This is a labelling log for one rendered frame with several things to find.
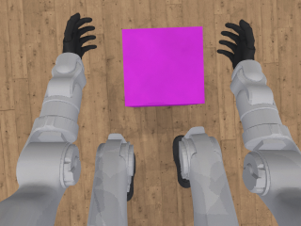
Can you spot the robot right upper arm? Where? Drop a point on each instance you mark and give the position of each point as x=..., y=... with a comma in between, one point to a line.
x=275, y=175

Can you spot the robot left upper arm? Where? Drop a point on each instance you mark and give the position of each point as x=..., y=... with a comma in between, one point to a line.
x=46, y=169

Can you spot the right robot forearm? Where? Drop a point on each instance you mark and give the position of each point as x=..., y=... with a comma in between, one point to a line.
x=263, y=129

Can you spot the carton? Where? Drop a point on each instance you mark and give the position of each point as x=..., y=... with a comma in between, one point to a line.
x=163, y=66

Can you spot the left robot hand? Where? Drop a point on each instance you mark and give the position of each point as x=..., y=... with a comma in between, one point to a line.
x=72, y=43

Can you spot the left robot forearm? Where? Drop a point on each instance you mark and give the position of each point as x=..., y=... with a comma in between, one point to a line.
x=61, y=104

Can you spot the robot right shin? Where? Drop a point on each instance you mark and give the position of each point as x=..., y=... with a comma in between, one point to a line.
x=201, y=130

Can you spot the right robot thigh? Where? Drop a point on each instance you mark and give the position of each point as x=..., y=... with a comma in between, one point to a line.
x=212, y=201

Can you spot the right robot hand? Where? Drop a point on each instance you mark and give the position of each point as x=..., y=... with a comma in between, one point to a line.
x=244, y=48

